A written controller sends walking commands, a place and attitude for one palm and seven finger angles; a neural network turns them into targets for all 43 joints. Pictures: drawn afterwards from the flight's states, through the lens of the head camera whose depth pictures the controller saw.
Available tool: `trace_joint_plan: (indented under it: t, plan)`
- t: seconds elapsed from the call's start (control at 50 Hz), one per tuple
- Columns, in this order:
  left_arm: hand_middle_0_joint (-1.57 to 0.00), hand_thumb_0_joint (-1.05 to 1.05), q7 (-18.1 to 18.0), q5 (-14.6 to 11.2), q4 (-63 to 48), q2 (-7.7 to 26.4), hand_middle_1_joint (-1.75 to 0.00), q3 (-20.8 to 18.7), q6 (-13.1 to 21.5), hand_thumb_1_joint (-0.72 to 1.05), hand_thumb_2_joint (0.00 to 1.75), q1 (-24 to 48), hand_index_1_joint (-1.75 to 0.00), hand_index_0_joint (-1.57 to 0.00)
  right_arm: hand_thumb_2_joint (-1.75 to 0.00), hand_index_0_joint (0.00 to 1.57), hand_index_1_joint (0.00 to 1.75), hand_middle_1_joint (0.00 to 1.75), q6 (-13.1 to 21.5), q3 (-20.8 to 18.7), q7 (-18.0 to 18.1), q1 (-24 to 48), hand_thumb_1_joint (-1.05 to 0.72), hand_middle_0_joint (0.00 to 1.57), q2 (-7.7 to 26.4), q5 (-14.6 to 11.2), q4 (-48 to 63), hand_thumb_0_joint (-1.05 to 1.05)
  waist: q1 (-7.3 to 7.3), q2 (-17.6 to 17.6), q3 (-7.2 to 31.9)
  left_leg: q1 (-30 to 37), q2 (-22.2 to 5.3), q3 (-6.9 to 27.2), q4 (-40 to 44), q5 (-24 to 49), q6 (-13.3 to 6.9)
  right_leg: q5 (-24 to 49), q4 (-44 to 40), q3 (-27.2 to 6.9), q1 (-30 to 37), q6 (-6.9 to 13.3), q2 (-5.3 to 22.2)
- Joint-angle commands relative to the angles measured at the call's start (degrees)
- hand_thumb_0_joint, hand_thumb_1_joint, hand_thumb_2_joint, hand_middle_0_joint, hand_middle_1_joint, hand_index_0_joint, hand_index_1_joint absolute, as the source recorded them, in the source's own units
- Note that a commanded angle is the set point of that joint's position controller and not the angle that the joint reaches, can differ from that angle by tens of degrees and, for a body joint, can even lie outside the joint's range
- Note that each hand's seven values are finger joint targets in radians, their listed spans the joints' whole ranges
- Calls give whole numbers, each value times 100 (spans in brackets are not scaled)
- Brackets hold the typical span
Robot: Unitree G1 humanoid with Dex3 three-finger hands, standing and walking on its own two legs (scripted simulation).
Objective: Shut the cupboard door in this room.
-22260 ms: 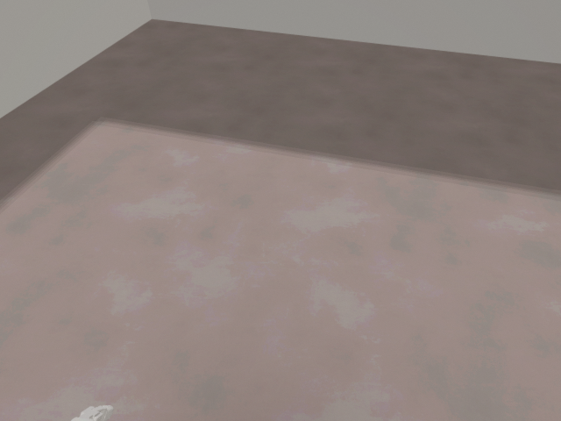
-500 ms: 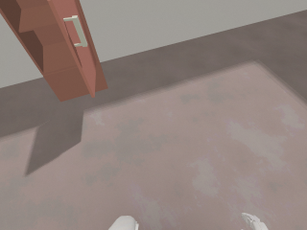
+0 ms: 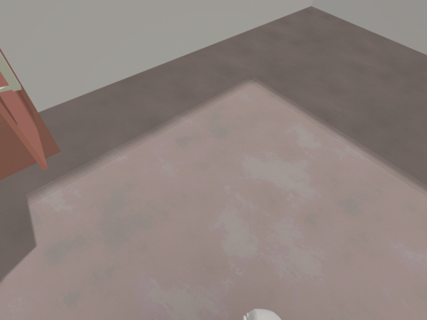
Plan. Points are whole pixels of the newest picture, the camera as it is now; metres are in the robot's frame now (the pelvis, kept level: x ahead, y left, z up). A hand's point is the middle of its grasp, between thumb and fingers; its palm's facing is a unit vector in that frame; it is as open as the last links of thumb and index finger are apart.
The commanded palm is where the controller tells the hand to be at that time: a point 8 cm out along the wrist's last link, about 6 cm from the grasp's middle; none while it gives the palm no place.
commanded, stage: walk around to get in front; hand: left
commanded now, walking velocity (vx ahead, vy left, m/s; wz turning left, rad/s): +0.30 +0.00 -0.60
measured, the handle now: out of the picture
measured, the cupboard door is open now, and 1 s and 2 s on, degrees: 78 78 78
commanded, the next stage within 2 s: none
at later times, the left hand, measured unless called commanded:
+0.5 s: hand (180, 283) +0.22 +0.08 -0.16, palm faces -0.27 -0.94 -0.23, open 7.3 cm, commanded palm none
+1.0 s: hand (196, 198) +0.45 +0.07 -0.17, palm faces -0.37 -0.91 -0.17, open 7.4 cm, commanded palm none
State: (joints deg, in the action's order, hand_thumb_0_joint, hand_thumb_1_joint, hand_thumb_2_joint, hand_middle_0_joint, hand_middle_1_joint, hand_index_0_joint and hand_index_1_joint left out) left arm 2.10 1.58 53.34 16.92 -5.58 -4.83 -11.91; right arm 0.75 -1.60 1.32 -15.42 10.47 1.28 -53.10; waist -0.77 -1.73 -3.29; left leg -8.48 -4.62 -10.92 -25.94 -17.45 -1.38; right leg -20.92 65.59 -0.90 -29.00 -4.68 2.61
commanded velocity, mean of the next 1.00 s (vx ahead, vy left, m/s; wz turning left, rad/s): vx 0.36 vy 0.00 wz -0.31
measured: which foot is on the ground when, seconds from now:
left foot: down 0.00-0.26, up 0.28-0.70, down 0.72-1.00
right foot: up 0.00-0.24, down 0.26-0.72, up 0.74-1.00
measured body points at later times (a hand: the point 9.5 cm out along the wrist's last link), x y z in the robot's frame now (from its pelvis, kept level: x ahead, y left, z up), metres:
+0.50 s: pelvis +0.11 -0.09 +0.00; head +0.13 -0.10 +0.45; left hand +0.23 +0.13 -0.14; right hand +0.09 -0.34 -0.15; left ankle +0.19 +0.05 -0.67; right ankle +0.06 -0.17 -0.74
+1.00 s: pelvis +0.33 -0.08 +0.00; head +0.34 -0.07 +0.45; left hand +0.47 +0.12 -0.16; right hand +0.22 -0.30 -0.14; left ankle +0.34 +0.00 -0.74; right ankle +0.29 -0.24 -0.65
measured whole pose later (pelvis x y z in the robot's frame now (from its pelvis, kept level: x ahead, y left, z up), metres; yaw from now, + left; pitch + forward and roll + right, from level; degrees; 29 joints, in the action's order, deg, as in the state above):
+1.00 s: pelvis +0.33 -0.08 +0.00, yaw -25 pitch -1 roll +0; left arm 1.1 1.8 59.2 11.7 -4.1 -0.3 -13.3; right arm 4.5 -3.0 1.1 -19.9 9.3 1.1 -60.9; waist -0.2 -2.3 -1.5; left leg -6.5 -2.4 -13.8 -22.0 -14.5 -2.4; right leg -11.0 67.0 1.2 -34.6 -0.7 5.9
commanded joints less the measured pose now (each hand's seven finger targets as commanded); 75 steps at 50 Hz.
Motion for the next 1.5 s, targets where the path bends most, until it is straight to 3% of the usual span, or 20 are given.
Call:
trace_joint_plan:
  t: [0.0, 0.12, 0.2, 0.22, 0.24, 0.26, 0.32, 0.38, 0.6, 0.66, 0.7, 0.74, 0.88, 1.14, 1.22, 1.24, 1.26, 1.28, 1.38, 1.48]
  plan:
    - [-20, 0, 122, 1, -756, 74, -30, 57, 239, 90, 90, 1023, -30, -20, -90, 20, 30, 30, 174, -385, 27, -703, -90, 20, 1152, 25, 97, 0, 453, 1009, -20, 1067, -1727, 1322, 1226, 511, -695, -50, -752, 237, -1129, 27, 322]
    - [-20, 0, 158, -9, -820, -119, -30, 140, 334, 90, 90, 1317, -30, -20, -90, 20, 30, 30, 196, -432, -46, -794, -90, 20, 1210, 76, -90, 0, 480, 1192, -98, 638, -1825, 559, 1067, 506, -473, -258, -2133, 758, -179, 241, 239]
    - [-20, 0, 96, -7, -444, 38, -30, 54, 472, 90, 90, 159, -30, -20, -90, 20, 30, 30, 200, -423, -83, -475, -90, 20, 1290, 48, -76, 0, -208, 748, 373, -87, -1482, -274, -582, 1492, -29, 384, -3512, 1161, 1906, 579, -228]
    - [-20, 0, 21, 15, -133, 532, -30, -32, 550, 90, 90, -802, -30, -20, -90, 20, 30, 30, 194, -367, -146, -425, -90, 20, 1118, -15, 13, 0, -643, -188, 840, -1175, -1191, -675, -2140, 1373, 215, 264, -3988, 493, 3489, 843, 223]
    - [-20, 0, -81, -15, 97, 1298, -30, -201, 614, 90, 90, -1535, -30, -20, -90, 20, 30, 30, 181, -201, -187, -91, -90, 20, 593, -55, 351, 0, -925, -1961, 1016, -3143, -300, -484, -3826, -1726, 530, 460, -4566, -2162, 4427, 1425, 1838]
    - [-20, 0, -165, -154, 162, 1461, -30, -231, 554, 90, 90, -1672, -30, -20, -90, 20, 30, 30, 119, -217, -149, 426, -90, 20, 761, -50, 574, 0, -949, -1607, 924, -3583, -211, 413, -4555, -1885, 460, 1041, -5000, -3023, 4168, 1710, 2245]
    - [-20, 0, -203, -125, -162, 844, -30, -66, 625, 90, 90, -343, -30, -20, -90, 20, 30, 30, 95, -312, -173, 393, -90, 20, 781, -2, 333, 0, -329, -412, -1, -3311, -637, 932, -4658, -588, 420, -718, -5279, -2168, 2459, 1600, 1822]
    - [-20, 0, -197, -75, -174, 494, -30, 67, 760, 90, 90, -34, -30, -20, -90, 20, 30, 30, 15, -306, -212, -43, -90, 20, 648, 66, 85, 0, 96, -434, -192, -2560, -538, 755, -3853, 40, 562, 747, -5309, -977, 1614, 1308, 1164]
    - [-20, 0, -257, -38, 402, 403, -30, 111, 898, 90, 90, -764, -30, -20, -90, 20, 30, 30, 191, -225, -320, 1084, -90, 20, 445, -4, 465, 0, -116, -643, -146, -1960, -172, 607, -1341, 572, 449, 1843, -5057, -851, 2246, 1360, 1061]
    - [-20, 0, -265, -72, 455, 372, -30, 101, 879, 90, 90, -618, -30, -20, -90, 20, 30, 30, 305, -305, -229, 7, -90, 20, 713, 30, 85, 0, 429, -111, 307, 52, 77, 527, -364, 874, 346, 2410, -3694, -531, 1693, 1093, 669]
    - [-20, 0, -173, -162, 404, -176, -30, 202, 861, 90, 90, -1094, -30, -20, -90, 20, 30, 30, 368, -556, -134, -1474, -90, 20, 1780, 140, -355, 0, 788, 2227, 1456, 2420, -2162, 3227, 509, 556, -360, -908, -564, 422, -255, 609, -430]
    - [-20, 0, -213, -75, 373, -75, -30, 209, 840, 90, 90, -665, -30, -20, -90, 20, 30, 30, 273, -468, -91, -1142, -90, 20, 1442, 65, -334, 0, 711, 1706, 843, 1485, -2284, 3489, 1232, -312, -596, -844, 714, -151, -766, 666, -11]
    - [-20, 0, -82, 17, 539, -485, -30, 174, 549, 90, 90, -692, -30, -20, -90, 20, 30, 30, 468, -232, -51, -455, -90, 20, 488, -18, -426, 0, -4, 750, -38, -241, -1371, 1084, 1627, 667, -403, 840, 494, 44, -524, 445, 418]
    - [-20, 0, -27, -15, -120, -597, -30, 251, 629, 90, 90, 1136, -30, -20, -90, 20, 30, 30, 416, -269, -36, -1495, -90, 20, 528, 48, -1060, 0, 421, 829, -515, 732, -1450, 355, 1278, 2363, -541, 977, -2688, 799, -423, 490, 317]
    - [-20, 0, -95, 17, 464, -207, -30, 138, 791, 90, 90, -647, -30, -20, -90, 20, 30, 30, 384, -300, -41, -1284, -90, 20, 651, -16, -1109, 0, -454, 464, 579, 511, -1101, -117, -980, 4061, -157, 1267, -3705, 1074, 2188, 797, -140]
    - [-20, 0, -159, 62, 730, 286, -30, 2, 877, 90, 90, -1460, -30, -20, -90, 20, 30, 30, 386, -260, -113, -1318, -90, 20, 445, -66, -1030, 0, -774, -352, 1203, -852, -740, -321, -2504, 2541, 71, 1269, -3821, -23, 3790, 1078, 880]
    - [-20, 0, -230, -14, 906, 908, -30, -144, 901, 90, 90, -2040, -30, -20, -90, 20, 30, 30, 379, -162, -124, -1377, -90, 20, 85, -112, -821, 0, -757, -1600, 1733, -2390, 215, -80, -4180, -1400, 335, 2159, -4281, -2396, 4851, 1677, 2321]
    - [-20, 0, -266, -118, 882, 933, -30, -141, 857, 90, 90, -1769, -30, -20, -90, 20, 30, 30, 313, -204, -96, -944, -90, 20, 244, -137, -704, 0, -706, -944, 1394, -2696, 54, 719, -4982, -1520, 189, 2145, -4665, -2449, 4371, 1826, 2472]
    - [-20, 0, -274, -83, 613, -161, -30, 189, 926, 90, 90, -278, -30, -20, -90, 20, 30, 30, 97, -230, -144, -764, -90, 20, -127, 4, -845, 0, 111, -193, -134, -2249, -551, 956, -4512, 163, 236, 732, -5387, -532, 1440, 1159, 1568]
    - [-20, 0, -293, -22, 630, -175, -30, 183, 1022, 90, 90, -330, -30, -20, -90, 20, 30, 30, 17, -262, -245, -434, -90, 20, -107, 17, -564, 0, 230, -546, -238, -2204, -600, 748, -3114, 489, 420, 841, -5636, 108, 1262, 1280, 1383]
